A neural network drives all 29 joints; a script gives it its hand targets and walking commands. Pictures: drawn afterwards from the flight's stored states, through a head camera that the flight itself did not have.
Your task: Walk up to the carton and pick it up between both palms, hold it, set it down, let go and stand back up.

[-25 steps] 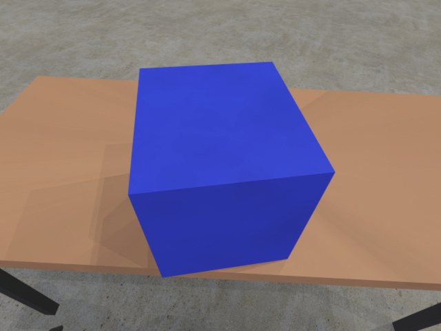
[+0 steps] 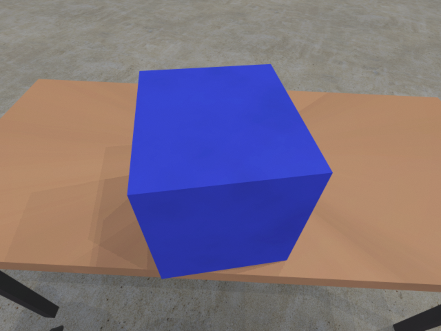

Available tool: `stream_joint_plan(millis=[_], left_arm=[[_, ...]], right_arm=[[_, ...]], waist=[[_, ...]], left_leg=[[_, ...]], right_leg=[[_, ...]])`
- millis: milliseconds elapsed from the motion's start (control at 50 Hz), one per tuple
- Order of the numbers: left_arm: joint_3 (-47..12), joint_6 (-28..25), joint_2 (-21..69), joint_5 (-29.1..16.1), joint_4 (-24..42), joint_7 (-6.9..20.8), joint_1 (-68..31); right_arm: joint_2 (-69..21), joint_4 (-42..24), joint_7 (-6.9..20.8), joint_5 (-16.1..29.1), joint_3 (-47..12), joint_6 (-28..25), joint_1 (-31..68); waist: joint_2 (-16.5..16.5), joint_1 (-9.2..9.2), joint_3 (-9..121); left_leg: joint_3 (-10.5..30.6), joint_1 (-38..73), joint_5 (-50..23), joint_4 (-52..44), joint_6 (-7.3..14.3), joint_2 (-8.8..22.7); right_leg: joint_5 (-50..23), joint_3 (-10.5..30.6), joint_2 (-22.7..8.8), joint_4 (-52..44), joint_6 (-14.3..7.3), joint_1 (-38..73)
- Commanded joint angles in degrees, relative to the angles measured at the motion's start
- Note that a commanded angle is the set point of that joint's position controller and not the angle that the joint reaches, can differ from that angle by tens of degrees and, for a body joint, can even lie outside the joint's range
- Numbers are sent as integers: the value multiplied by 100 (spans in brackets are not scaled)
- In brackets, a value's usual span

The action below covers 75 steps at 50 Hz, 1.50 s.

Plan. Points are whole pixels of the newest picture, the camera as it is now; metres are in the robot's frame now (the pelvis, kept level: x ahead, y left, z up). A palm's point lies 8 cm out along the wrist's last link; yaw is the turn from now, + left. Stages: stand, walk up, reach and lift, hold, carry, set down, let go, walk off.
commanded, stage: walk up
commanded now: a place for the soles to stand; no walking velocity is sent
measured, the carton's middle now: (216, 170) +0.41 +0.00 +0.07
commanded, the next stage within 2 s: none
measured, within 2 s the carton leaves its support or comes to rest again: neither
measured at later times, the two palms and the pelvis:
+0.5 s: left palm out of the picture +0.10 +0.31 -0.08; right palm out of the picture +0.07 -0.33 -0.09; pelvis +0.00 +0.00 +0.00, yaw +0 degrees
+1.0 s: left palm out of the picture +0.10 +0.31 -0.08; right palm out of the picture +0.07 -0.33 -0.09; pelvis +0.00 +0.00 +0.00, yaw +0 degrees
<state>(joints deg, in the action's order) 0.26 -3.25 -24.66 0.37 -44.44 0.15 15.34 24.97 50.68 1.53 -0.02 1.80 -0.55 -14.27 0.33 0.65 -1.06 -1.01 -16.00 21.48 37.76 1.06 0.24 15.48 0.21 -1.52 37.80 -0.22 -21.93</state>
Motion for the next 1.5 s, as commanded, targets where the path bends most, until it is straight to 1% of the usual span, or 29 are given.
stream_joint_plan(millis=[0, 20, 80, 100, 140, 160, 240, 280, 320, 400, 420, 460, 540, 560, 620, 700, 800, 840, 880, 900, 920, 960, 980, 1020, 1180, 1280, 1300, 1360, 1480], left_arm=[[243, -42, -997, 36, -20, -66, -212], [270, -29, -1031, 38, 13, -58, -174], [272, -37, -1099, 32, 35, -69, -218], [264, -53, -1070, 54, 5, -72, -177], [247, -41, -1041, 40, 36, -73, -257], [253, -22, -1022, 12, 33, -66, -268], [231, -8, -990, 28, -6, -65, -185], [259, -23, -985, 20, -1, -90, -70], [279, -36, -1103, 55, 33, -82, -157], [238, -37, -1023, 47, -5, -76, -247], [244, -44, -986, 18, 23, -72, -215], [242, -21, -1037, 43, 18, -88, -137], [224, -22, -934, 46, 19, -80, -201], [246, -30, -1037, 73, 6, -74, -246], [262, -49, -1025, 51, 3, -66, -99], [288, -29, -1099, 67, 0, -75, -196], [278, -14, -1083, 52, -49, -64, -228], [235, -14, -1011, 20, 22, -78, -100], [257, -29, -977, 53, 14, -78, -178], [256, -21, -1021, 27, 34, -77, -210], [253, -18, -1072, 49, 18, -79, -207], [255, -18, -946, 14, -21, -82, -52], [279, -19, -986, 50, -12, -88, -83], [268, -31, -1007, 45, -57, -89, -197], [228, -16, -953, 43, 65, -50, -223], [279, -45, -1078, 58, -1, -72, -167], [271, -23, -1090, 68, -12, -70, -308], [273, -27, -961, 23, 71, -79, -228], [281, -8, -1001, 35, 36, -83, -155]], right_arm=[[1024, -236, -110, -94, 202, -118, 545], [1003, -217, -116, -115, 194, -116, 551], [946, -279, -105, -100, 189, -126, 598], [961, -282, -104, -107, 214, -119, 508], [1002, -251, -112, -70, 194, -126, 457], [1024, -161, -121, -92, 203, -119, 391], [1071, -214, -132, -106, 210, -128, 536], [970, -282, -113, -101, 198, -109, 627], [984, -226, -118, -99, 212, -107, 487], [971, -230, -115, -101, 209, -107, 471], [978, -184, -114, -112, 208, -98, 461], [945, -264, -109, -86, 185, -110, 573], [1009, -261, -95, -108, 197, -111, 601], [958, -299, -107, -122, 186, -111, 606], [985, -266, -115, -88, 210, -107, 489], [892, -157, -104, -107, 196, -89, 399], [1050, -195, -112, -77, 196, -111, 493], [1039, -220, -114, -92, 213, -118, 480], [949, -203, -128, -111, 192, -113, 403], [969, -175, -130, -110, 201, -115, 413], [1004, -253, -127, -87, 188, -110, 537], [997, -219, -135, -116, 198, -128, 526], [1020, -284, -126, -93, 225, -127, 596], [953, -230, -132, -89, 203, -105, 498], [1007, -207, -104, -94, 195, -108, 477], [920, -304, -95, -82, 191, -118, 513], [933, -215, -108, -94, 189, -122, 432], [1038, -237, -106, -88, 228, -136, 491], [1050, -209, -148, -106, 201, -115, 465]], waist=[[-230, -44, 236], [1, -56, 143], [63, -32, 217], [-115, 8, 318], [164, -4, 278], [-61, 9, 224], [-272, -23, 124], [-99, -78, 211], [-66, -3, 273], [127, 55, 188], [-114, 19, 219], [86, -33, 209], [-135, -41, 42], [118, -16, -1], [-45, -4, 171], [138, 12, 98], [98, 10, 319], [-153, -27, 310], [101, -24, 184], [-201, 4, 244], [4, -47, 72], [-229, -87, 520], [-19, -83, 361], [-39, -12, 215], [-137, 6, 53], [200, 34, 93], [168, 104, 84], [-100, 1, 334], [17, -38, 265]], left_leg=[[473, 141, -243, -1023, 317, 540], [504, 165, -128, -1013, 347, 503], [524, 228, -367, -956, 333, 508], [513, 300, -419, -954, 313, 511], [533, 212, -508, -948, 317, 530], [565, 301, -464, -1061, 319, 534], [577, 119, -551, -1091, 361, 635], [569, 95, -242, -1013, 356, 611], [454, 205, -573, -862, 258, 498], [449, 275, -299, -940, 295, 502], [486, 292, -337, -943, 311, 513], [521, 274, -201, -1022, 353, 557], [561, 121, -42, -1040, 344, 552], [519, 149, -124, -983, 349, 487], [437, 257, -182, -871, 264, 459], [457, 191, -277, -885, 262, 395], [532, 418, -545, -915, 296, 509], [520, 339, -411, -999, 369, 564], [531, 284, -414, -1013, 361, 582], [611, 336, -461, -1075, 327, 605], [597, 254, -615, -1022, 315, 596], [686, 380, -858, -1074, 396, 706], [551, 349, -924, -882, 390, 693], [412, 277, -647, -942, 221, 582], [589, 190, -45, -1096, 363, 589], [445, 232, -167, -944, 282, 466], [453, 281, -212, -955, 275, 415], [593, 443, -593, -1011, 377, 569], [567, 205, -780, -926, 384, 683]], right_leg=[[-809, 848, -329, -777, -436, 331], [-788, 869, -392, -854, -471, 252], [-1031, 931, -388, -782, -466, 282], [-1004, 922, -429, -713, -476, 272], [-993, 877, -393, -758, -454, 353], [-1000, 877, -359, -628, -455, 211], [-948, 630, -225, -621, -370, 276], [-915, 713, -280, -693, -450, 462], [-971, 975, -395, -788, -483, 425], [-982, 804, -388, -831, -492, 252], [-942, 915, -386, -794, -477, 247], [-779, 862, -348, -869, -429, 271], [-633, 839, -274, -853, -422, 178], [-731, 965, -354, -921, -491, 116], [-695, 1017, -401, -969, -515, 184], [-635, 1171, -517, -1058, -537, 309], [-962, 890, -369, -896, -435, 312], [-903, 799, -323, -800, -434, 319], [-1123, 733, -312, -721, -456, 267], [-1055, 866, -317, -645, -476, 259], [-1088, 777, -275, -695, -410, 225], [-1342, 651, -237, -536, -371, 523], [-1408, 628, -219, -608, -377, 515], [-1287, 816, -386, -821, -468, 408], [-505, 867, -289, -808, -433, 73], [-830, 1019, -377, -1023, -451, 231], [-791, 1076, -392, -1046, -470, 155], [-1094, 838, -265, -746, -408, 338], [-1372, 606, -208, -414, -416, 362]])
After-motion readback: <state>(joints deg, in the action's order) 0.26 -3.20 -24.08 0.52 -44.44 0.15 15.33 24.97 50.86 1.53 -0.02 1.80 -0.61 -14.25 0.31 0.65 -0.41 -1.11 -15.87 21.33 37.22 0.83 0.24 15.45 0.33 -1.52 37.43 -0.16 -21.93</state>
